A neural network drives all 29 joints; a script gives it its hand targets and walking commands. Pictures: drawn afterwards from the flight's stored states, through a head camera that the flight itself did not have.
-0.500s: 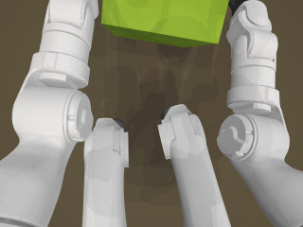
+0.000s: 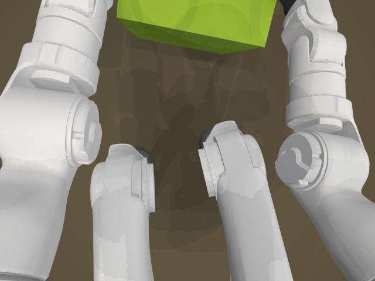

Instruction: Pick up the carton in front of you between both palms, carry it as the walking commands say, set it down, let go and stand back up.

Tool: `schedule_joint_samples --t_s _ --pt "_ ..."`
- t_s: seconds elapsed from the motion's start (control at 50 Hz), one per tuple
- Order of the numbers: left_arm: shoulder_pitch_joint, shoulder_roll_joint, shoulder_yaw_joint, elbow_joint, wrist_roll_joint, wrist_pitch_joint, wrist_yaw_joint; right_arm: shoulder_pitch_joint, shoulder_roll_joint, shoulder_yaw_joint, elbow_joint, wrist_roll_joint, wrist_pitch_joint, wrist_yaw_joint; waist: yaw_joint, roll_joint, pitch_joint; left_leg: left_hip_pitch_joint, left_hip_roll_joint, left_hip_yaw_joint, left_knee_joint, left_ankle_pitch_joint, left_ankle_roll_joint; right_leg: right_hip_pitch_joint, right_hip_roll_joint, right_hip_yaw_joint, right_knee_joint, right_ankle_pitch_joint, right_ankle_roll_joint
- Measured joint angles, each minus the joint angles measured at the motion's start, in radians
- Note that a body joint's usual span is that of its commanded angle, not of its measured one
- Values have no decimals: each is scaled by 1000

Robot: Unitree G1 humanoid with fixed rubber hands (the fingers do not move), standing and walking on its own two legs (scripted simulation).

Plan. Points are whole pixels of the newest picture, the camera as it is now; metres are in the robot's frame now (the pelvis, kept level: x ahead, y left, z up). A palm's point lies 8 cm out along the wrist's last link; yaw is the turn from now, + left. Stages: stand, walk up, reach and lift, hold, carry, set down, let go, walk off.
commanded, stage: set down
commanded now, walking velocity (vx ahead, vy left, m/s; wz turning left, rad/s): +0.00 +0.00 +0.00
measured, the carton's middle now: out of the picture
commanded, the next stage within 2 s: none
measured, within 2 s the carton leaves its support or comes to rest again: neither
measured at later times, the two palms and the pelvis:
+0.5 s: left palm out of the picture +0.58 +0.05 -0.18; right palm out of the picture +0.50 -0.24 -0.18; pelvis -0.01 +0.00 -0.01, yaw -1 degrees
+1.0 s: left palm out of the picture +0.59 +0.09 -0.22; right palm (306, 2) +0.49 -0.27 -0.21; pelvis -0.01 +0.00 -0.02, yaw -3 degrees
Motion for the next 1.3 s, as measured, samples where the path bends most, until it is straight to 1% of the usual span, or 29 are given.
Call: schedule_joint_samples --t_s 0.08,0.16,0.36,0.38,0.56,0.66,0.74,0.8,0.82,0.86,0.9,0.94,1.0,1.06,1.1,1.16,1.24,1.3 --pt "-19 2 -1 14 -8 -5 -2 -14 -10 -7 13 -6 -4 11 -1 2 31 8 3 6 9 5 6 11 -5 0 7 4 1" --pt "-45 5 14 36 6 -8 -11 -36 -22 -12 33 -14 -5 25 -3 1 57 16 6 9 20 6 10 19 -10 -3 17 5 0" --pt "-57 13 77 38 59 -28 -62 -54 -26 -43 45 -40 -26 71 3 -9 96 27 17 7 47 1 13 30 -15 -16 37 7 -7" --pt "-59 10 82 37 62 -29 -73 -57 -25 -43 47 -41 -28 81 4 -10 101 28 18 7 50 1 13 32 -15 -17 38 7 -7" --pt "-72 7 130 27 106 -36 -110 -85 -43 -77 71 -71 -35 112 14 -18 137 39 28 8 73 -5 21 44 -16 -24 54 7 -6" --pt "-77 8 139 18 117 -40 -123 -99 -54 -89 90 -76 -40 123 19 -25 152 44 35 9 85 -13 24 49 -15 -27 63 2 -5" --pt "-77 16 123 10 112 -45 -131 -110 -57 -97 107 -77 -53 128 18 -32 164 48 40 9 96 -21 26 52 -15 -30 71 -4 -5" --pt "-76 29 92 7 104 -60 -126 -124 -61 -99 144 -75 -84 114 17 -37 180 53 43 6 103 -28 26 58 -17 -34 76 -9 -4" --pt "-74 36 71 11 95 -63 -118 -127 -65 -88 167 -70 -96 103 18 -39 186 55 45 5 105 -31 25 59 -18 -37 77 -10 -5" --pt "-57 58 16 22 52 -72 -93 -123 -78 -54 220 -39 -125 65 20 -45 186 52 50 2 105 -35 23 54 -21 -43 76 -11 -10" --pt "-40 93 -42 26 -13 -82 -67 -119 -100 -14 263 15 -157 24 22 -51 185 47 59 3 103 -37 21 44 -29 -51 74 -7 -21" --pt "-31 136 -100 22 -85 -92 -52 -123 -130 36 292 82 -183 -6 24 -55 184 39 70 7 103 -37 22 31 -42 -60 74 2 -35" --pt "-37 195 -178 9 -180 -98 -49 -136 -178 116 308 178 -199 -29 24 -55 184 28 83 15 108 -33 25 13 -60 -71 80 14 -56" --pt "-61 226 -222 0 -236 -91 -57 -148 -208 174 301 244 -192 -40 21 -50 179 20 88 18 115 -26 26 3 -71 -77 88 23 -70" --pt "-75 233 -231 -2 -250 -81 -62 -150 -213 196 286 268 -179 -46 17 -47 168 19 91 17 116 -22 25 0 -72 -80 88 30 -74" --pt "-82 231 -218 -9 -244 -61 -65 -144 -202 218 245 284 -154 -59 9 -40 143 24 100 17 104 -17 25 0 -65 -80 74 42 -75" --pt "-70 217 -163 -32 -207 -28 -60 -125 -181 245 167 292 -110 -84 0 -32 99 55 114 24 57 -10 30 20 -47 -69 27 60 -70" --pt "-62 205 -115 -18 -173 -5 -61 -112 -169 255 140 287 -79 -96 -3 -27 48 82 122 30 -2 -1 33 41 -35 -57 -30 73 -66"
